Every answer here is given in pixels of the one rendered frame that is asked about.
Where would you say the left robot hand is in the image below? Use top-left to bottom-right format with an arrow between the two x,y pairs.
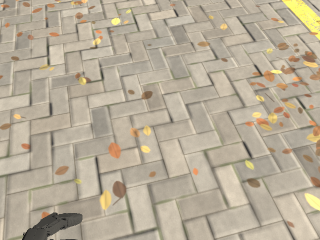
22,212 -> 83,240

